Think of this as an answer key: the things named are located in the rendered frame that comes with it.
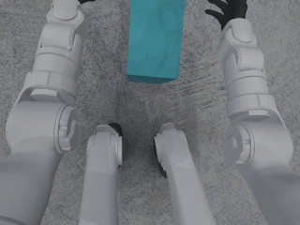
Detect left robot upper arm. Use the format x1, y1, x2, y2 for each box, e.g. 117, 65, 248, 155
0, 100, 82, 225

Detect left robot forearm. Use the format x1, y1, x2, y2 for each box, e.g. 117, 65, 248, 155
6, 0, 87, 145

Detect right robot upper arm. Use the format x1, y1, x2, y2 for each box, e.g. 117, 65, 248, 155
221, 121, 300, 225

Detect left robot foot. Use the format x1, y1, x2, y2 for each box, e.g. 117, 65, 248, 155
108, 123, 123, 169

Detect right robot shin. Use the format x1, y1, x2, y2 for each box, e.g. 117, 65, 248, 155
159, 123, 188, 172

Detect right robot forearm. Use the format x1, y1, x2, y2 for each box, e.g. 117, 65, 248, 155
217, 18, 293, 151

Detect carton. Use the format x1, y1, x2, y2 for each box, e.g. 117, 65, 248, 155
127, 0, 186, 84

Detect robot right hand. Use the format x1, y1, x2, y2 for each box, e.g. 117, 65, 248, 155
205, 0, 248, 31

